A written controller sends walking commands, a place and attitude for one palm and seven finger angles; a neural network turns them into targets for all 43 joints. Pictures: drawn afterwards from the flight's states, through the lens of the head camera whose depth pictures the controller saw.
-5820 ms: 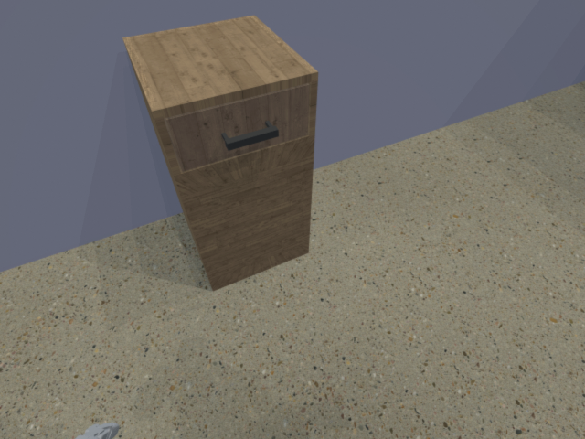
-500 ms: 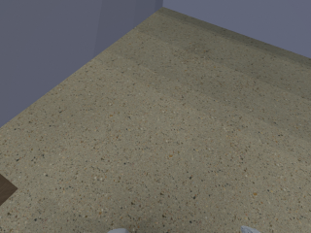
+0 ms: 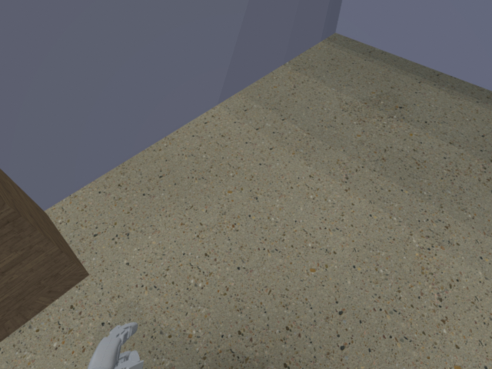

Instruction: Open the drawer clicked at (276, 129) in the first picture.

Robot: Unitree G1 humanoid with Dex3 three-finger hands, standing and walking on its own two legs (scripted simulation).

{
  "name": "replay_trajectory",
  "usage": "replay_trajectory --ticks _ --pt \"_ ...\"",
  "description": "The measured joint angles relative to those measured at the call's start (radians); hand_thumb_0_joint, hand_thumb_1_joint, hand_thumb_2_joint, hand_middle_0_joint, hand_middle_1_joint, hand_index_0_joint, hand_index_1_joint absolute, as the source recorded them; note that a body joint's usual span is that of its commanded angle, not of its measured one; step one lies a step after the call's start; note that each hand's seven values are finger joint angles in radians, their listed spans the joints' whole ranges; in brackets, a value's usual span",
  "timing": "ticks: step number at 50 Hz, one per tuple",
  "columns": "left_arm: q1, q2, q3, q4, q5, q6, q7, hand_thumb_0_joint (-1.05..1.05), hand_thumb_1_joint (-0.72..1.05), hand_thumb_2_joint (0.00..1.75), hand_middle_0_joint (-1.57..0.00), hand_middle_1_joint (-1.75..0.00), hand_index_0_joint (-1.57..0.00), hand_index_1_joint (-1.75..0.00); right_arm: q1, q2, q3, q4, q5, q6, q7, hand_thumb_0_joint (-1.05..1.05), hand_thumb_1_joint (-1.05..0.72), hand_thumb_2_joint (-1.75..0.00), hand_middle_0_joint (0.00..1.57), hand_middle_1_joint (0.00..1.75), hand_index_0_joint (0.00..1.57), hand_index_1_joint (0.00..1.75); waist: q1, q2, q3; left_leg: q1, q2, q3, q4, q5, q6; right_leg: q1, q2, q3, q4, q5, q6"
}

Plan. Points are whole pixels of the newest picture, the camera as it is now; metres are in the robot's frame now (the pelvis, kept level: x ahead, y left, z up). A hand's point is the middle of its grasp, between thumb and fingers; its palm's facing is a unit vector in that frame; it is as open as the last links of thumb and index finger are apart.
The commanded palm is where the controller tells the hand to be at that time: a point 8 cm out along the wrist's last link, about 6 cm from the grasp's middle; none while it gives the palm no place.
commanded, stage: turn to face it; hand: left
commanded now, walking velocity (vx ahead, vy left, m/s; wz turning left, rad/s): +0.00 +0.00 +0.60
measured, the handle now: out of the picture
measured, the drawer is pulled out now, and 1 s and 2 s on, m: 0.00 0.00 0.00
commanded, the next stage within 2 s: take the last steps up to it in 1.10 s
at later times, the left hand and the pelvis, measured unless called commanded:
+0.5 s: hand out of the picture -0.06 +0.26 -0.18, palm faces +0.38 -0.88 -0.28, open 7.4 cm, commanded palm none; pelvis -0.01 +0.03 +0.00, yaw +20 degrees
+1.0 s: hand out of the picture -0.02 +0.22 -0.13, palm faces +0.57 -0.77 -0.28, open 7.4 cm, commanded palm none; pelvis +0.01 +0.00 +0.01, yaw +37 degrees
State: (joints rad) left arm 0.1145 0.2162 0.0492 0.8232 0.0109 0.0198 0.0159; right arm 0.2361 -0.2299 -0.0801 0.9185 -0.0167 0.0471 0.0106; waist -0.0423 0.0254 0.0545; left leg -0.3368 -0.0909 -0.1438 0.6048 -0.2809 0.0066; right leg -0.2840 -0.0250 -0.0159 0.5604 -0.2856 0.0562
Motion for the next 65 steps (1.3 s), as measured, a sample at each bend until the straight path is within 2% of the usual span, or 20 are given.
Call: replay_trajectory --ticks 3,5,8,15,18,20,21,24,28,37,40,42,43,46,49,51,58,61,62,65 --pt "0.014 -0.024 -0.019 0.000 0.007 -0.008 0.002 0.01 0.90 0.90 -0.20 -0.30 -0.20 -0.30 0.004 -0.022 -0.018 0.010 -0.004 0.017 0.001 0.01 -0.91 -0.90 0.20 0.30 0.20 0.30 -0.007 0.025 0.004 -0.097 0.012 0.042 0.302 -0.173 -0.029 0.016 -0.013 -0.052 0.024 -0.029 -0.062" --pt "0.033 -0.034 -0.023 0.005 0.008 -0.006 0.003 0.01 0.90 0.90 -0.20 -0.30 -0.20 -0.30 0.004 -0.033 -0.025 0.017 -0.007 0.026 0.008 0.01 -0.91 -0.90 0.20 0.30 0.20 0.30 -0.007 0.025 0.004 -0.146 0.036 0.083 0.474 -0.154 -0.045 0.044 -0.029 -0.077 0.000 -0.031 -0.069" --pt "0.054 -0.040 -0.023 0.020 0.012 -0.006 0.004 0.01 0.90 0.90 -0.20 -0.30 -0.20 -0.30 -0.002 -0.043 -0.027 0.020 -0.007 0.031 0.017 0.01 -0.91 -0.90 0.20 0.30 0.20 0.30 -0.007 0.015 0.011 -0.172 0.081 0.120 0.571 -0.108 -0.067 0.074 -0.055 -0.114 -0.032 -0.020 -0.067" --pt "0.095 -0.019 -0.017 0.049 0.021 -0.003 0.000 0.01 0.90 0.90 -0.20 -0.30 -0.20 -0.30 -0.042 -0.043 -0.013 0.022 -0.002 0.040 0.023 0.01 -0.91 -0.90 0.20 0.30 0.20 0.30 0.020 -0.023 0.039 -0.096 0.136 0.180 0.348 -0.140 -0.082 0.094 -0.121 -0.203 -0.026 -0.034 -0.045" --pt "0.113 0.006 -0.005 0.061 0.023 0.004 -0.002 0.01 0.90 0.90 -0.20 -0.30 -0.20 -0.30 -0.071 -0.039 -0.004 0.010 0.002 0.032 0.024 0.01 -0.91 -0.90 0.20 0.30 0.20 0.30 0.041 -0.041 0.048 -0.037 0.134 0.215 0.202 -0.141 -0.068 0.080 -0.149 -0.237 0.016 -0.058 -0.027" --pt "0.129 0.027 0.005 0.069 0.019 0.011 -0.004 0.01 0.90 0.90 -0.20 -0.30 -0.20 -0.30 -0.083 -0.038 0.002 -0.008 0.001 0.019 0.025 0.01 -0.91 -0.90 0.20 0.30 0.20 0.30 0.048 -0.052 0.045 0.022 0.127 0.239 0.062 -0.066 -0.055 0.061 -0.170 -0.260 0.070 -0.087 -0.008" --pt "0.139 0.038 0.012 0.072 0.015 0.016 -0.005 0.01 0.90 0.90 -0.20 -0.30 -0.20 -0.30 -0.088 -0.039 0.004 -0.018 0.000 0.007 0.026 0.01 -0.91 -0.90 0.20 0.30 0.20 0.30 0.051 -0.056 0.039 0.038 0.122 0.240 0.012 -0.029 -0.018 0.034 -0.182 -0.258 0.125 -0.106 0.000" --pt "0.132 0.071 0.031 0.096 0.011 0.051 0.002 0.01 0.90 0.90 -0.20 -0.30 -0.20 -0.30 -0.110 -0.022 0.014 -0.033 0.000 -0.021 0.017 0.01 -0.91 -0.90 0.20 0.30 0.20 0.30 0.061 -0.081 0.046 0.012 0.102 0.227 0.053 -0.057 0.030 -0.089 -0.152 -0.128 0.398 -0.264 0.025" --pt "0.113 0.078 0.040 0.104 0.010 0.055 -0.004 0.01 0.91 0.90 -0.19 -0.30 -0.20 -0.30 -0.104 -0.008 0.025 -0.039 -0.004 -0.026 0.000 0.00 -0.91 -0.90 0.20 0.30 0.20 0.30 0.058 -0.066 0.037 0.042 0.091 0.182 -0.025 -0.015 0.030 -0.186 -0.104 -0.055 0.565 -0.181 0.038" --pt "0.057 0.042 0.024 0.052 0.006 0.039 -0.007 0.01 0.91 0.90 -0.19 -0.30 -0.20 -0.30 -0.075 0.010 0.027 -0.026 -0.007 -0.016 0.002 0.00 -0.90 -0.90 0.20 0.30 0.20 0.30 0.034 -0.033 0.018 0.068 0.052 0.087 -0.110 0.044 0.029 -0.158 -0.053 -0.005 0.369 -0.142 0.044" --pt "0.038 0.022 0.014 0.034 0.001 0.029 -0.006 0.01 0.91 0.90 -0.19 -0.30 -0.20 -0.30 -0.061 0.008 0.022 -0.020 -0.009 -0.008 0.002 0.00 -0.90 -0.90 0.20 0.30 0.20 0.30 0.021 -0.015 0.014 0.052 0.042 0.051 -0.087 0.038 0.017 -0.101 -0.026 -0.006 0.237 -0.136 0.036" --pt "0.036 0.010 0.006 0.020 -0.001 0.015 -0.006 0.01 0.91 0.90 -0.20 -0.30 -0.20 -0.30 -0.050 0.004 0.016 -0.016 -0.006 -0.001 0.002 0.00 -0.90 -0.90 0.20 0.30 0.20 0.30 0.019 -0.004 0.008 0.033 0.032 0.030 -0.053 0.024 0.004 -0.038 -0.011 -0.016 0.096 -0.063 0.029" --pt "0.042 0.009 0.002 0.010 0.001 0.004 -0.005 0.01 0.90 0.90 -0.20 -0.30 -0.20 -0.30 -0.041 0.003 0.012 -0.017 -0.003 0.001 0.003 0.00 -0.90 -0.90 0.20 0.30 0.20 0.30 0.021 -0.007 0.000 0.014 0.021 0.025 -0.020 0.009 -0.004 -0.003 -0.015 -0.018 0.013 -0.016 0.016" --pt "0.046 -0.019 -0.012 0.011 0.012 -0.010 0.000 0.01 0.90 0.90 -0.20 -0.30 -0.20 -0.30 -0.037 -0.014 -0.007 -0.007 -0.001 0.017 0.001 0.01 -0.90 -0.90 0.20 0.30 0.20 0.30 0.017 0.023 0.008 -0.079 0.017 0.044 0.252 -0.178 -0.023 0.003 -0.021 -0.057 0.042 -0.031 -0.050" --pt "0.070 -0.035 -0.018 0.023 0.015 -0.008 0.003 0.01 0.90 0.90 -0.20 -0.30 -0.20 -0.30 -0.034 -0.026 -0.014 0.008 -0.006 0.028 0.009 0.01 -0.91 -0.90 0.20 0.30 0.20 0.30 0.019 0.026 0.009 -0.146 0.040 0.093 0.497 -0.164 -0.039 0.038 -0.040 -0.084 0.013 -0.032 -0.063" --pt "0.083 -0.039 -0.019 0.038 0.018 -0.006 0.005 0.01 0.90 0.90 -0.20 -0.30 -0.20 -0.30 -0.032 -0.028 -0.014 0.014 -0.005 0.029 0.013 0.01 -0.91 -0.90 0.20 0.30 0.20 0.30 0.017 0.019 0.009 -0.153 0.064 0.117 0.537 -0.140 -0.051 0.058 -0.055 -0.101 -0.009 -0.025 -0.060" --pt "0.122 -0.021 -0.012 0.083 0.027 -0.008 0.001 0.01 0.90 0.90 -0.20 -0.30 -0.20 -0.30 -0.056 -0.013 0.004 0.037 0.003 0.028 0.011 0.01 -0.91 -0.90 0.20 0.30 0.20 0.30 0.045 -0.025 0.024 -0.039 0.109 0.167 0.265 -0.172 -0.058 0.068 -0.101 -0.147 -0.014 -0.030 -0.039" --pt "0.141 -0.001 -0.003 0.107 0.023 -0.002 0.002 0.01 0.90 0.90 -0.20 -0.30 -0.20 -0.30 -0.072 -0.005 0.016 0.035 0.006 0.011 0.008 0.01 -0.91 -0.90 0.20 0.30 0.20 0.30 0.055 -0.043 0.027 0.048 0.107 0.194 0.059 -0.088 -0.049 0.051 -0.118 -0.166 0.030 -0.054 -0.018" --pt "0.151 0.006 0.001 0.113 0.017 0.002 0.002 0.01 0.90 0.90 -0.20 -0.30 -0.20 -0.30 -0.073 -0.005 0.021 0.031 0.004 0.000 0.008 0.01 -0.91 -0.90 0.20 0.30 0.20 0.30 0.057 -0.043 0.022 0.079 0.110 0.200 -0.017 -0.039 -0.026 0.036 -0.121 -0.172 0.062 -0.070 -0.009" --pt "0.160 0.033 0.014 0.150 0.012 0.031 0.005 0.01 0.90 0.90 -0.20 -0.30 -0.20 -0.30 -0.084 0.022 0.035 0.033 -0.006 -0.023 0.003 0.01 -0.91 -0.90 0.20 0.30 0.20 0.30 0.073 -0.080 0.023 0.079 0.094 0.215 0.000 -0.063 0.022 -0.044 -0.109 -0.104 0.271 -0.231 0.001"
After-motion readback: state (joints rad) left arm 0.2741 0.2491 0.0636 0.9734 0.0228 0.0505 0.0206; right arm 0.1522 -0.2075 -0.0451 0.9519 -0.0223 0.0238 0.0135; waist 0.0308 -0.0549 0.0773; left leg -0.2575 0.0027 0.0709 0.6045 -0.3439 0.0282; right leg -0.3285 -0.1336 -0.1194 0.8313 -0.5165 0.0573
